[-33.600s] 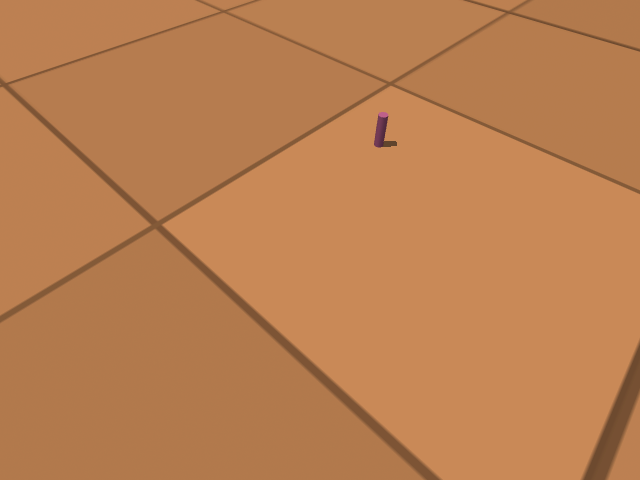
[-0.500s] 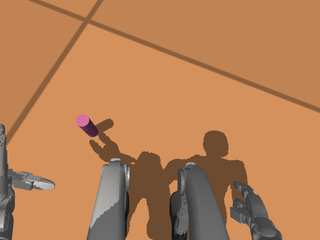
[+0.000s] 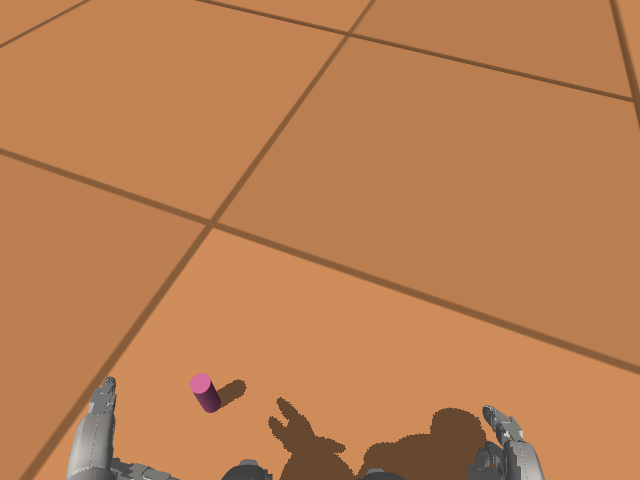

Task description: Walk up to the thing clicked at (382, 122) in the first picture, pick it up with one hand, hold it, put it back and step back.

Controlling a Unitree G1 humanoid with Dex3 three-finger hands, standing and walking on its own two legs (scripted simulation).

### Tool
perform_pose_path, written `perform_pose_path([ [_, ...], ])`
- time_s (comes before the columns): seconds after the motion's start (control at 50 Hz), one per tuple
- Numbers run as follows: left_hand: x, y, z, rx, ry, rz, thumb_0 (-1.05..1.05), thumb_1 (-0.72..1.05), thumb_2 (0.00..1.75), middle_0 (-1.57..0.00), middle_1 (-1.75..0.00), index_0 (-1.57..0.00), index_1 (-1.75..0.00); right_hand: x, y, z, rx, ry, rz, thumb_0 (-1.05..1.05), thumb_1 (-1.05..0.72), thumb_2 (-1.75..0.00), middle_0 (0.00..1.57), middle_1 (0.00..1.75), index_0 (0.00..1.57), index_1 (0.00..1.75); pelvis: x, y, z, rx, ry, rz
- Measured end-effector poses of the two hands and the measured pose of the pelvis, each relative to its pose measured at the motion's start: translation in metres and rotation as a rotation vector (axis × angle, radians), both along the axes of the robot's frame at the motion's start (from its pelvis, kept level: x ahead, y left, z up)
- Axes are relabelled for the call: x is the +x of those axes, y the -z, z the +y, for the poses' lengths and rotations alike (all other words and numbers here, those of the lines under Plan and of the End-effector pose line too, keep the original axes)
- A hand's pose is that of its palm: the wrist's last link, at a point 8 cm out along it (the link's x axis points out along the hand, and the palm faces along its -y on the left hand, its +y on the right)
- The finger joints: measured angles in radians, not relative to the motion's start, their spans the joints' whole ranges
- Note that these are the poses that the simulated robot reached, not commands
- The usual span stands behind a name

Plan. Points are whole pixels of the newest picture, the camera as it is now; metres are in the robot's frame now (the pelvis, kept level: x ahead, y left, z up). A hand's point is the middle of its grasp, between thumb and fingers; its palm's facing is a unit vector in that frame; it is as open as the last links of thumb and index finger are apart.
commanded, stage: home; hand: left
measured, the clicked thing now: (206, 394) +0.41 +0.25 -0.61
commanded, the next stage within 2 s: stand in 1.84 s
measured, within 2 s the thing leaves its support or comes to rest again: neither
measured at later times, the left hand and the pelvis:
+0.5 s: hand (161, 458) +0.17 +0.17 -0.04, palm faces +0.12 -0.95 -0.30, open 17.6 cm; pelvis +0.01 -0.01 +0.02, yaw +1 degrees
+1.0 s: hand (171, 464) +0.17 +0.16 -0.04, palm faces +0.10 -0.95 -0.30, open 17.7 cm; pelvis +0.00 -0.02 +0.02, yaw +0 degrees
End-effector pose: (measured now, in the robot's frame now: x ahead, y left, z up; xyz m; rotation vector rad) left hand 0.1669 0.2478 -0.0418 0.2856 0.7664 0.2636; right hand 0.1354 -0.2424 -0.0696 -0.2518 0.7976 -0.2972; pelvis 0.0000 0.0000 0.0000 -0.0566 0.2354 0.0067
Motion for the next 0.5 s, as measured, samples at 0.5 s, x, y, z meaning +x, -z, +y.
perform_pose_path([
  [0.5,-0.016,-0.035,-0.028,-0.043,0.028,-0.036,-0.01,-0.58,0.03,-0.06,-0.05,-0.05,-0.05,0.032,-0.028,-0.003,0.003,-0.076,-0.124,0.01,-0.90,-0.90,0.20,0.30,0.21,0.30,0.008,-0.019,-0.010,0.020,-0.006,-0.085],
])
